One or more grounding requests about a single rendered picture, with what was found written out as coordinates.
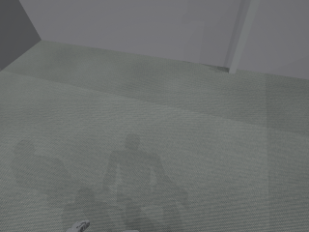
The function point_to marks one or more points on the robot left hand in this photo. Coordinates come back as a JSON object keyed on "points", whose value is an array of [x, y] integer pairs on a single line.
{"points": [[79, 226]]}

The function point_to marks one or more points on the panel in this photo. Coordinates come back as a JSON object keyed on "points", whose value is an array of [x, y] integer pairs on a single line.
{"points": [[248, 21]]}

